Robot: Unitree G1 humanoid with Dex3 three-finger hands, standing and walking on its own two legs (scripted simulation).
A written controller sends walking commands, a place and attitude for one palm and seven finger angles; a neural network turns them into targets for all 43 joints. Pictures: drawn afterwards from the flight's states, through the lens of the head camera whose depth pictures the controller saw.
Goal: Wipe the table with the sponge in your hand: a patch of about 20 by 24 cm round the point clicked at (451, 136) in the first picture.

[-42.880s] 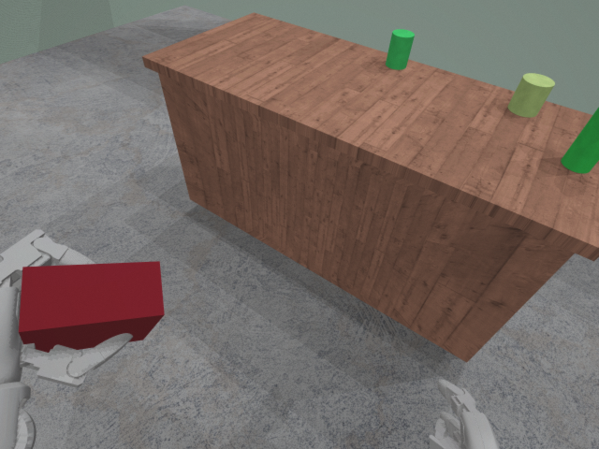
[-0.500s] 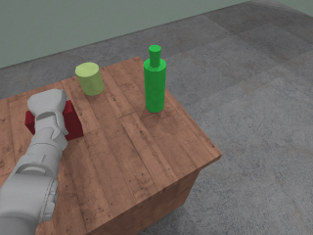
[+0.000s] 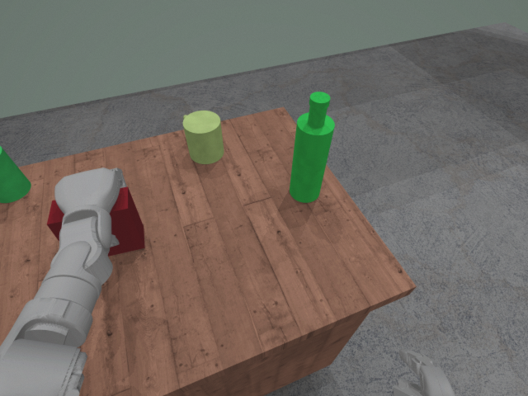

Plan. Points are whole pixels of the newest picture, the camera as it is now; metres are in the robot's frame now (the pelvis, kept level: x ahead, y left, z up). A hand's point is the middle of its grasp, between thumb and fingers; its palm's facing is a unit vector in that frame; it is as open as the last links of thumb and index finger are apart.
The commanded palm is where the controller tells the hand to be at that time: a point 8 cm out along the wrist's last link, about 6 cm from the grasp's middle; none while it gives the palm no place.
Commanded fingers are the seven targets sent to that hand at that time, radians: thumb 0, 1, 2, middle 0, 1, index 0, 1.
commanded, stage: wipe back along the first lane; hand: left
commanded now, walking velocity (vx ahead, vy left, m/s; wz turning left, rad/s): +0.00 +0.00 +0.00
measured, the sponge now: (104, 231) +0.36 +0.32 +0.00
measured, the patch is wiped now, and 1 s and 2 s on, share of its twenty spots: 1.00 1.00 1.00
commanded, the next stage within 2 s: lift the sponge slowly off the table in 1.64 s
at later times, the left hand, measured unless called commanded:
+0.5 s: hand (110, 232) +0.34 +0.29 +0.04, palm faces -0.03 -0.05 -1.00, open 9.8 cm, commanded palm +0.30 +0.27 +0.08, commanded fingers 0.00 0.10 1.30 -1.20 -1.60 -1.20 -1.60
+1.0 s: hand (113, 261) +0.29 +0.26 +0.04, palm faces -0.01 -0.06 -1.00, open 9.8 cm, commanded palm +0.25 +0.25 +0.08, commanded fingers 0.00 0.10 1.30 -1.20 -1.60 -1.20 -1.60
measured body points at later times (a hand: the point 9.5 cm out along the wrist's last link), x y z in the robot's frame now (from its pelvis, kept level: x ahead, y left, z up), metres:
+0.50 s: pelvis +0.00 -0.01 +0.00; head +0.01 -0.02 +0.45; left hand +0.33 +0.28 +0.09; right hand +0.17 -0.25 -0.12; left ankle -0.04 +0.05 -0.74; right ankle -0.01 -0.13 -0.74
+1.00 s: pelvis -0.01 -0.03 +0.00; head +0.00 -0.05 +0.45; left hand +0.28 +0.26 +0.09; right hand +0.21 -0.25 -0.09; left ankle -0.04 +0.05 -0.74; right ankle -0.01 -0.13 -0.74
